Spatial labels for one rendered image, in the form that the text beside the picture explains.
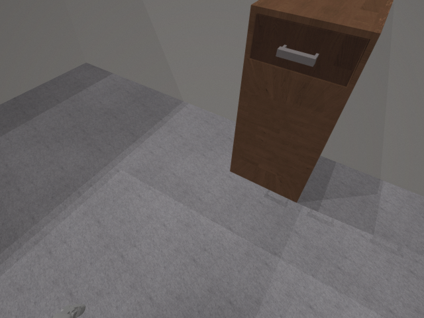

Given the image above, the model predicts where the drawer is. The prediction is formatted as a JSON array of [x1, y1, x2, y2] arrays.
[[250, 13, 368, 86]]

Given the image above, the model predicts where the cabinet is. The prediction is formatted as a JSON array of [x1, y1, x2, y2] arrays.
[[230, 0, 394, 203]]

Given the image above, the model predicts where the left robot hand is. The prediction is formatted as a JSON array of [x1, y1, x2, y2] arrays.
[[52, 304, 85, 318]]

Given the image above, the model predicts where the handle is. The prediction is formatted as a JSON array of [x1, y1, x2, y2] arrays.
[[276, 45, 319, 67]]

